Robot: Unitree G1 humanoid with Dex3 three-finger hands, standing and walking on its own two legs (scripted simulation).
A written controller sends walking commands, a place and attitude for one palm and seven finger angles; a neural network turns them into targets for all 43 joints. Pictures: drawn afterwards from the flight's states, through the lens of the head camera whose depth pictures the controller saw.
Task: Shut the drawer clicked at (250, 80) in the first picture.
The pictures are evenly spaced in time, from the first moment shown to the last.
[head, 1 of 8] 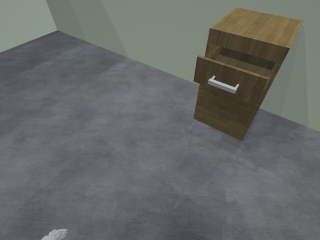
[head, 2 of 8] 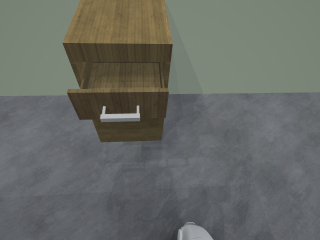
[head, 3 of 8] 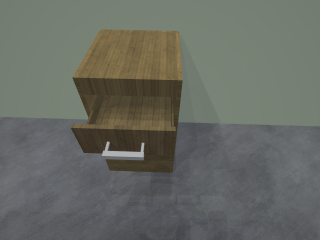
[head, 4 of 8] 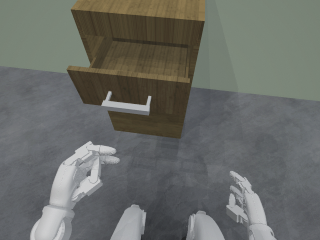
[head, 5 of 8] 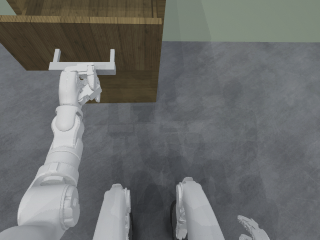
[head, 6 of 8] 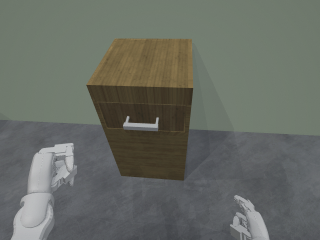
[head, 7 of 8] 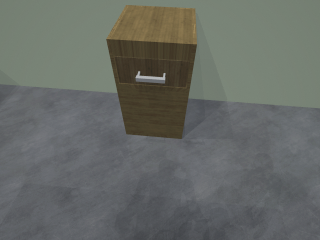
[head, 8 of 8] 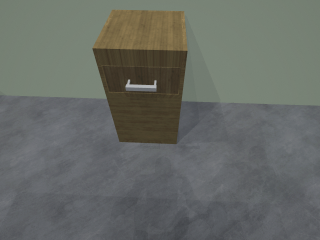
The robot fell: no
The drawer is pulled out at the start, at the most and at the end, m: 0.18 0.18 0.00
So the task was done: yes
